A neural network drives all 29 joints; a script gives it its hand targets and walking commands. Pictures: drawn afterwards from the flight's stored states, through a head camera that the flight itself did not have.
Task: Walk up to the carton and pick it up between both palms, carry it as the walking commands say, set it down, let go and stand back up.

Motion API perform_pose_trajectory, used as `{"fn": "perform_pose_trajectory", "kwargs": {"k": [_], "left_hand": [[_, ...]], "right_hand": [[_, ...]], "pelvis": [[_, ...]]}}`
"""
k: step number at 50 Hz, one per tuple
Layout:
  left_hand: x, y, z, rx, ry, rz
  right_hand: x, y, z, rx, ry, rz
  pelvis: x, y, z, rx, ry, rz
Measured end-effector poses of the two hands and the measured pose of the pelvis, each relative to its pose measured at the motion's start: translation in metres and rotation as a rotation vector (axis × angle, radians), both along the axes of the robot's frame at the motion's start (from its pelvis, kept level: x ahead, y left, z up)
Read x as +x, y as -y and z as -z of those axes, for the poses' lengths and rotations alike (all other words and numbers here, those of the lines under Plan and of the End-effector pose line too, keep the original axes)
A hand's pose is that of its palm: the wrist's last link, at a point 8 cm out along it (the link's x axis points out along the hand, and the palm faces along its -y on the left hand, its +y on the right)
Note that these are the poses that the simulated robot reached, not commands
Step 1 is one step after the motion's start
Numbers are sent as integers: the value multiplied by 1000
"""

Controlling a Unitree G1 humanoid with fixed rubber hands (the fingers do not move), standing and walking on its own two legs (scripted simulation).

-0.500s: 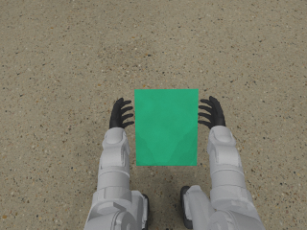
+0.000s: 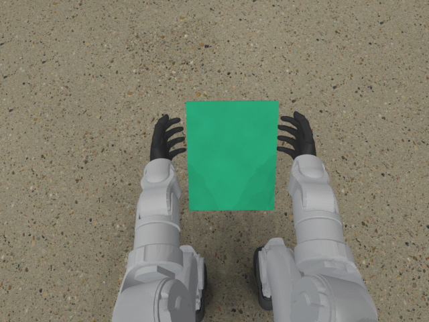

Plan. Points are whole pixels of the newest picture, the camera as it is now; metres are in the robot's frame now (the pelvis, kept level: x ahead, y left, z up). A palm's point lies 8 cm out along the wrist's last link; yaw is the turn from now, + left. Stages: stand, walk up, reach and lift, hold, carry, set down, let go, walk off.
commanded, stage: set down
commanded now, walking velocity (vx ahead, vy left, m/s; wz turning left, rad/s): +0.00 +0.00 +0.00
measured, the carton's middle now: (229, 150) +0.46 -0.01 -0.17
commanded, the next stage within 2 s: none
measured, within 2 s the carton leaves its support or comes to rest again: neither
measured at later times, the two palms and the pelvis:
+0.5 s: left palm (173, 159) +0.44 +0.11 -0.14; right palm (291, 156) +0.43 -0.14 -0.15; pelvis -0.02 +0.00 -0.08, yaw +1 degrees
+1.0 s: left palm (180, 161) +0.46 +0.11 -0.24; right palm (282, 157) +0.46 -0.15 -0.24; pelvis -0.03 +0.00 -0.15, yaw +1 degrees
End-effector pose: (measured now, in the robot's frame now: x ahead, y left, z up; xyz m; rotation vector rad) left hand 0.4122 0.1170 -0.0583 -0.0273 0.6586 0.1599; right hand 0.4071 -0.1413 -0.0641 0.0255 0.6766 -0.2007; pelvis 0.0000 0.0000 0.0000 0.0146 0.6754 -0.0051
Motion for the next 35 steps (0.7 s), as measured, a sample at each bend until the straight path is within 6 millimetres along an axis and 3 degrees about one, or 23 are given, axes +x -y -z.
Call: {"fn": "perform_pose_trajectory", "kwargs": {"k": [35], "left_hand": [[34,3,123,16,-13,21]], "right_hand": [[35,4,120,-30,-11,-18]], "pelvis": [[-26,0,109,1,-104,-15]]}}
